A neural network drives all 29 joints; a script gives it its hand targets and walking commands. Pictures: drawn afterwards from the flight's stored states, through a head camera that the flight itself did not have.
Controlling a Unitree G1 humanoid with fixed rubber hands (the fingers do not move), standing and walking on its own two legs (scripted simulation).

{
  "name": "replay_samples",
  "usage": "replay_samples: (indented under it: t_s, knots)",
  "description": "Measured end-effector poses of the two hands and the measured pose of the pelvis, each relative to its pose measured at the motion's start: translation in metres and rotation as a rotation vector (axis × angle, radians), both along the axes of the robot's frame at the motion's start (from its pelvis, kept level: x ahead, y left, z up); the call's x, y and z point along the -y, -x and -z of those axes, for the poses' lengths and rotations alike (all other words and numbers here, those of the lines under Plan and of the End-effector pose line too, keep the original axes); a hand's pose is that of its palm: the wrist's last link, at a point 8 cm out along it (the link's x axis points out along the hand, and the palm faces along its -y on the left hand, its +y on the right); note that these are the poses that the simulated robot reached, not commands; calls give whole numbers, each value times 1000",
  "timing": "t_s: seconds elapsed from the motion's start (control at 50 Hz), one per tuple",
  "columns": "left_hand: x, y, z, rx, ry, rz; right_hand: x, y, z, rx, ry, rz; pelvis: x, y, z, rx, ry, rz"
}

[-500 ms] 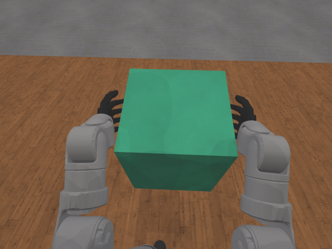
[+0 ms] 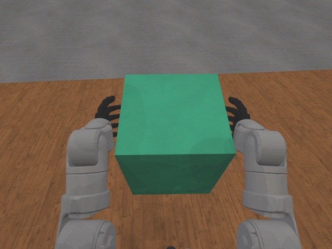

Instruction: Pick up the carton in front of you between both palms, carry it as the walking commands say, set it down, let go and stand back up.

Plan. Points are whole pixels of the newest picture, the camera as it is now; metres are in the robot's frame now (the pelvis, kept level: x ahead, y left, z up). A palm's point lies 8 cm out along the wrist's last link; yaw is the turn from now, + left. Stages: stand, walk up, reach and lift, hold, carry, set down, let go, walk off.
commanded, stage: carry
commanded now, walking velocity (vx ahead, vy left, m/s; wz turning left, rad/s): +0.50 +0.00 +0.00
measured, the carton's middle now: (171, 139) +0.37 -0.03 +0.06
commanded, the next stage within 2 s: none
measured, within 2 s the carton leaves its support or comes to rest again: neither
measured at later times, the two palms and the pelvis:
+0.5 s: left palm (102, 67) +0.65 +0.17 +0.08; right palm (193, 66) +0.66 -0.13 +0.08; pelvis +0.30 +0.00 -0.05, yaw -1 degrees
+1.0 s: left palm (120, 37) +0.96 +0.14 +0.03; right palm (188, 37) +0.94 -0.15 +0.03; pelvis +0.60 +0.02 -0.09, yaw +0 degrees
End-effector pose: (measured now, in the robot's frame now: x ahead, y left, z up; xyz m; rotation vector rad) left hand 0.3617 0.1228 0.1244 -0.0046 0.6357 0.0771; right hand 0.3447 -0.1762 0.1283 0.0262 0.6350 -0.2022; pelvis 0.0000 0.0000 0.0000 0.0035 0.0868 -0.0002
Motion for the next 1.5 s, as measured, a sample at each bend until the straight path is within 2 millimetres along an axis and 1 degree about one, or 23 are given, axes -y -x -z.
replay_samples:
  t_s: [0.04, 0.08, 0.14, 0.18, 0.24, 0.3, 0.38, 0.44, 0.5, 0.56, 0.6, 0.68, 0.74, 0.8, 0.92, 1.02, 1.08, 1.12, 1.18, 1.24, 1.36, 1.44, 1.5]
  knots:
    - [-1, -28, 6, 19, -24, -18, 0, -36, 10, 19, -7, -31, 4, -33, 20, 14, -13, -5]
    - [-5, -50, 18, -4, -47, -35, -4, -65, 25, -5, -14, -60, 7, -54, 30, 13, 4, 1]
    - [-16, -68, 42, -101, -43, -71, -16, -96, 46, -101, 0, -106, 15, -84, 29, 14, -4, 3]
    - [-22, -81, 52, -146, -38, -91, -22, -115, 55, -145, 5, -129, 18, -104, 26, 13, -12, -3]
    - [-29, -109, 56, -162, -38, -113, -29, -148, 61, -161, -1, -146, 20, -133, 21, 4, -21, -8]
    - [-33, -144, 54, -144, -34, -126, -33, -183, 62, -143, -14, -144, 19, -165, 18, -7, -27, -6]
    - [-37, -197, 46, -96, -28, -123, -37, -231, 58, -95, -28, -125, 12, -214, 19, -16, -24, 3]
    - [-41, -241, 40, -46, -24, -113, -41, -272, 53, -45, -29, -111, 4, -255, 27, -16, -10, 11]
    - [-48, -290, 43, -2, -19, -97, -48, -316, 53, -1, -18, -100, -5, -303, 47, -4, 10, 21]
    - [-52, -341, 57, 27, -11, -61, -51, -359, 61, 27, 14, -80, -13, -351, 76, 17, 27, 30]
    - [-50, -367, 73, -8, -8, -36, -50, -379, 74, -9, 33, -67, -17, -370, 85, 19, 7, 21]
    - [-41, -405, 98, -127, -31, 13, -41, -404, 102, -131, 17, -28, -28, -409, 81, 16, 21, 20]
    - [-37, -436, 105, -157, -31, 32, -37, -429, 109, -161, 13, -7, -33, -438, 76, 8, 29, 26]
    - [-34, -470, 107, -149, -17, 33, -35, -462, 108, -151, 10, 8, -34, -469, 72, -4, 34, 26]
    - [-30, -544, 101, -84, 9, 15, -30, -539, 98, -84, 10, 13, -29, -541, 73, -17, 35, 15]
    - [-20, -615, 99, -21, 8, 7, -20, -613, 97, -22, 10, 4, -19, -615, 93, -9, 11, 1]
    - [-17, -659, 108, 5, -22, -12, -17, -665, 112, 5, 1, -30, -12, -666, 121, 16, -18, -11]
    - [-21, -681, 120, -12, -51, -29, -20, -695, 128, -13, -13, -58, -10, -689, 133, 16, 6, -2]
    - [-32, -700, 144, -104, -49, -65, -31, -726, 150, -104, 1, -107, -2, -718, 133, 17, 0, 1]
    - [-40, -720, 158, -161, -44, -95, -40, -756, 162, -160, 10, -142, 3, -747, 128, 15, -11, -6]
    - [-49, -784, 157, -142, -39, -123, -49, -824, 166, -141, -10, -150, 3, -808, 123, -4, -25, -7]
    - [-52, -838, 148, -91, -35, -118, -52, -872, 160, -90, -23, -129, -4, -857, 124, -11, -22, 3]
    - [-56, -883, 141, -41, -32, -108, -56, -913, 154, -40, -25, -115, -11, -898, 132, -11, -10, 11]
